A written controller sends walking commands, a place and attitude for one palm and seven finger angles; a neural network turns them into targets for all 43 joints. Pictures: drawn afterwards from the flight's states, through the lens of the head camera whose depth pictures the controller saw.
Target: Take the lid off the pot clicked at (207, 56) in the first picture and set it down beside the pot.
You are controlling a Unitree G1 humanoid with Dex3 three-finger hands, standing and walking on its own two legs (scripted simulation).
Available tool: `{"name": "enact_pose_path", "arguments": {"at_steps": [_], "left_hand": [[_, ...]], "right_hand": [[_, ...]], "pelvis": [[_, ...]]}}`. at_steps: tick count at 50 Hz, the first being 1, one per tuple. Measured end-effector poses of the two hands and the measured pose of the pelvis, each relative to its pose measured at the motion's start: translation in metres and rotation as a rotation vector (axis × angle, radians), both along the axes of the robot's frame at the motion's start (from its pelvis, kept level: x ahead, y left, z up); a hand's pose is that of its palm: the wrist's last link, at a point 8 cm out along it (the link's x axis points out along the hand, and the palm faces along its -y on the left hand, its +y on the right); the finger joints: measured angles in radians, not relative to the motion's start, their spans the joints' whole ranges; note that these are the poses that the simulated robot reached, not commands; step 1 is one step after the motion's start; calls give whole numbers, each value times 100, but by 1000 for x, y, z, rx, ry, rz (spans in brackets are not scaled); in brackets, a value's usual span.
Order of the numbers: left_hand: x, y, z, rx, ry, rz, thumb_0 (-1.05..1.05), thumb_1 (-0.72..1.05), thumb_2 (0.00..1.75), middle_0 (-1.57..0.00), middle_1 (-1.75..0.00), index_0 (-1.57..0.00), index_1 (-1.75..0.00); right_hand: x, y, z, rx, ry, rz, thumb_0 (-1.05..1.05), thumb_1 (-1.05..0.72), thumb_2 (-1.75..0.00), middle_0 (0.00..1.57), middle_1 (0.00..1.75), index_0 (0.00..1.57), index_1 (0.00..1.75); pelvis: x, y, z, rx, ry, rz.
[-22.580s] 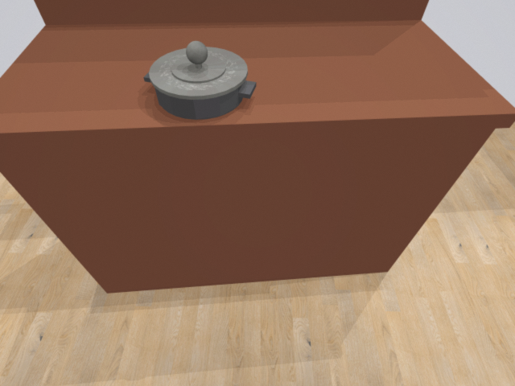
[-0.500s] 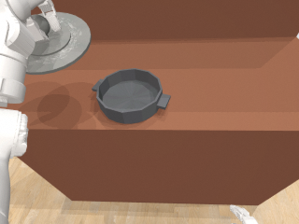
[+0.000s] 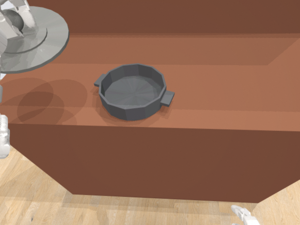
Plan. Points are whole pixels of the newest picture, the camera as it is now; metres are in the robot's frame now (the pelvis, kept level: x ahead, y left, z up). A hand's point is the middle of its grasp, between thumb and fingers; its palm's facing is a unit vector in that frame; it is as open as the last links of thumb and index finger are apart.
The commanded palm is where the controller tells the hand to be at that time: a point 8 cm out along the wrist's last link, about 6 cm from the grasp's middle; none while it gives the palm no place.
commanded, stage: move the lid sideways beside the pot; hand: left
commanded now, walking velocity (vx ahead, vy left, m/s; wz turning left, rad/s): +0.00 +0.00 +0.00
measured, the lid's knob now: (11, 21) +0.46 +0.31 +0.31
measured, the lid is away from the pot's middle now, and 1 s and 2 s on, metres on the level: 0.24 0.24 0.23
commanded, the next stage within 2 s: lower the lid onto the table in 0.10 s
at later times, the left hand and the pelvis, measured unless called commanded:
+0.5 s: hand (27, 28) +0.45 +0.28 +0.29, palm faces -0.14 -0.18 -0.97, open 6.3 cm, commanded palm +0.43 +0.29 +0.37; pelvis +0.00 +0.00 +0.00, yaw -1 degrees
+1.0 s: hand (24, 50) +0.43 +0.30 +0.25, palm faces -0.18 -0.17 -0.97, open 6.3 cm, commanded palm +0.42 +0.30 +0.33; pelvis +0.00 +0.00 +0.00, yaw +0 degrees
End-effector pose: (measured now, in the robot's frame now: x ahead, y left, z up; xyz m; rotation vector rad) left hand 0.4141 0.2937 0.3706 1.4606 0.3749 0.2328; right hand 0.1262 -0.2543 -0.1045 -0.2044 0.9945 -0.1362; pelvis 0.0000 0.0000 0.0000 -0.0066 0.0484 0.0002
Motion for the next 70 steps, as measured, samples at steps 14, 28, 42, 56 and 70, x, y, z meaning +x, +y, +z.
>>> {"name": "enact_pose_path", "arguments": {"at_steps": [14,28,42,56,70], "left_hand": [[12,-6,-4,-19,37,1,4,29,72,-72,-95,-84,-99],[30,-11,-25,-91,74,14,4,30,72,-72,-95,-84,-99],[20,5,-48,-79,82,26,4,30,72,-72,-95,-84,-99],[13,5,-68,-60,135,1,4,30,72,-72,-95,-84,-99],[31,-3,-86,-71,186,-39,4,30,71,-72,-95,-84,-100]], "right_hand": [[-15,0,-5,3,39,-19,1,-91,-90,20,30,20,30],[-31,-12,-6,-7,62,-71,1,-91,-90,20,30,20,30],[-18,-15,-2,-15,47,-62,1,-91,-90,20,30,20,30],[-5,-3,-1,-14,17,-25,1,-91,-90,20,30,20,30],[-42,-13,-6,-33,99,-93,1,-91,-90,20,30,20,30]], "pelvis": [[-1,1,1,0,3,1],[7,-1,0,4,11,-22],[9,-2,-1,-1,4,-17],[1,-1,-2,-5,-4,4],[1,0,-2,-6,9,-10]]}}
